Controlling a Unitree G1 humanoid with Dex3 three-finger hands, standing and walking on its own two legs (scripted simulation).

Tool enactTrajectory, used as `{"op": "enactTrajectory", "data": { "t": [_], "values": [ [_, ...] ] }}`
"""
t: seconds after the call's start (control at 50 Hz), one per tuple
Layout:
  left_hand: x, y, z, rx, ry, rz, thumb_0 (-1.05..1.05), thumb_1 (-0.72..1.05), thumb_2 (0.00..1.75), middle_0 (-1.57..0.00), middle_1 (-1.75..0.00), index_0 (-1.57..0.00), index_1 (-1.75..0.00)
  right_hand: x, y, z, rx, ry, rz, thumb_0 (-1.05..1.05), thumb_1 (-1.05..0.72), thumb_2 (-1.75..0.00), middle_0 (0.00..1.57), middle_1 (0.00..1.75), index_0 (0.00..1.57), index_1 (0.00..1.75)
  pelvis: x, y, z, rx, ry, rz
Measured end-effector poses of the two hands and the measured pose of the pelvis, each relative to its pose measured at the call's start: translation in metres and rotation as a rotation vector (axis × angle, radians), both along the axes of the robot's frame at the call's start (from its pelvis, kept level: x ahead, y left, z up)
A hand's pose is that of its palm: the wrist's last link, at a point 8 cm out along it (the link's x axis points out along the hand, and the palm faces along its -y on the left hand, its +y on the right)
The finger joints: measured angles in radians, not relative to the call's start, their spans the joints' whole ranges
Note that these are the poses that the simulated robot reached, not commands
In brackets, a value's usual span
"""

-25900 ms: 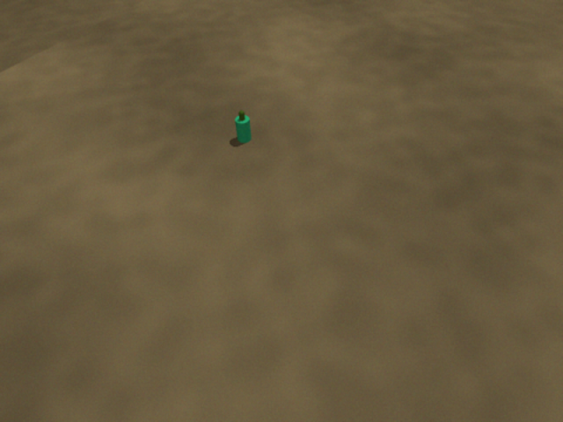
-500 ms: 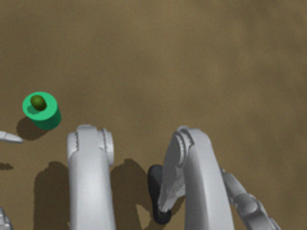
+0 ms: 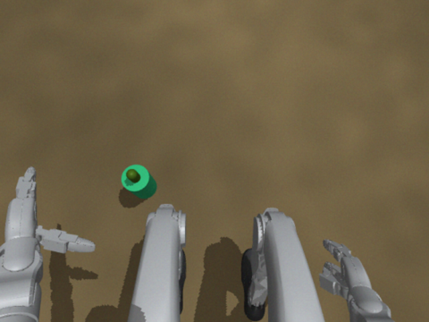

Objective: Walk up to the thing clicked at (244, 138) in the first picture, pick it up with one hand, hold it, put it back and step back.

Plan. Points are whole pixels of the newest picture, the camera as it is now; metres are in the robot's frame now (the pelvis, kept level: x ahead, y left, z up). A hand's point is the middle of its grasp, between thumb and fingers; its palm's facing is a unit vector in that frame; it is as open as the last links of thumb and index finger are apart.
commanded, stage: home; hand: left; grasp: from the side
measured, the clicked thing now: (138, 180) +0.42 +0.26 -0.38
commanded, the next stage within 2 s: none
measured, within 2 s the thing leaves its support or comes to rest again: neither
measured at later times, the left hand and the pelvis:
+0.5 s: hand (27, 220) +0.26 +0.23 +0.12, palm faces +0.19 -0.92 -0.34, open 17.3 cm; pelvis +0.07 +0.01 +0.21, yaw +3 degrees
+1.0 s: hand (1, 238) +0.24 +0.21 +0.19, palm faces +0.18 -0.94 -0.30, open 17.5 cm; pelvis +0.09 +0.01 +0.24, yaw +4 degrees
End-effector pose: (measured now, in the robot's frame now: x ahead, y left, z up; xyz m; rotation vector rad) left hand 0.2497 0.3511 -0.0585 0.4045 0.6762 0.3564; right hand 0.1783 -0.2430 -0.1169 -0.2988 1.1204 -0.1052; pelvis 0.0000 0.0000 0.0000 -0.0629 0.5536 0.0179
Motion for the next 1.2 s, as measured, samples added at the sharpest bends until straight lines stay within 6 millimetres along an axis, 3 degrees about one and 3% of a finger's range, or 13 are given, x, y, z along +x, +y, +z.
{"op": "enactTrajectory", "data": {
  "t": [0.16,0.28,0.4,0.52,0.62,0.72,0.92,1.2],
  "values": [
    [-0.015,-0.026,0.076,-0.047,0.071,0.068,-0.01,-0.5,0.07,-0.06,-0.06,-0.07,-0.06,0.036,-0.001,0.102,-0.036,-0.162,-0.014,0.01,-0.9,-0.9,0.2,0.31,0.21,0.3,0.022,-0.003,0.081,0.015,-0.068,0.021],
    [-0.019,-0.045,0.125,-0.094,0.113,0.085,-0.01,-0.51,0.07,-0.06,-0.06,-0.06,-0.06,0.052,0.001,0.17,-0.06,-0.249,-0.019,0.01,-0.9,-0.9,0.2,0.31,0.21,0.3,0.041,-0.001,0.135,0.018,-0.135,0.035],
    [-0.018,-0.065,0.174,-0.135,0.116,0.075,-0.01,-0.52,0.06,-0.06,-0.06,-0.06,-0.06,0.056,0.008,0.223,-0.071,-0.292,-0.039,0.01,-0.9,-0.9,0.2,0.31,0.21,0.3,0.06,0.004,0.18,0.018,-0.214,0.046],
    [-0.017,-0.08,0.224,-0.163,0.089,0.044,-0.01,-0.51,0.07,-0.06,-0.06,-0.06,-0.06,0.055,0.02,0.261,-0.063,-0.331,-0.067,0.01,-0.9,-0.9,0.2,0.31,0.21,0.3,0.077,0.01,0.214,0.02,-0.291,0.052],
    [-0.019,-0.091,0.257,-0.182,0.047,0.012,-0.01,-0.51,0.06,-0.06,-0.06,-0.06,-0.06,0.058,0.03,0.279,-0.044,-0.375,-0.081,0.01,-0.9,-0.9,0.2,0.31,0.21,0.3,0.087,0.016,0.231,0.022,-0.34,0.052],
    [-0.023,-0.096,0.274,-0.196,0.021,-0.001,-0.01,-0.52,0.06,-0.06,-0.06,-0.06,-0.06,0.067,0.039,0.29,-0.021,-0.417,-0.069,0.01,-0.9,-0.9,0.2,0.31,0.21,0.3,0.091,0.019,0.238,0.024,-0.374,0.053],
    [-0.034,-0.095,0.274,-0.199,0.049,0.011,-0.01,-0.55,0.04,-0.05,-0.05,-0.06,-0.06,0.08,0.039,0.299,-0.013,-0.462,-0.017,0.01,-0.9,-0.9,0.21,0.31,0.21,0.3,0.09,0.015,0.243,0.033,-0.399,0.059],
    [-0.034,-0.11,0.277,-0.211,0.036,0.002,-0.01,-0.57,0.03,-0.05,-0.05,-0.05,-0.05,0.071,0.02,0.298,-0.02,-0.448,-0.02,0.02,-0.9,-0.9,0.2,0.3,0.21,0.3,0.086,0.003,0.246,0.043,-0.413,0.058]
  ]
}}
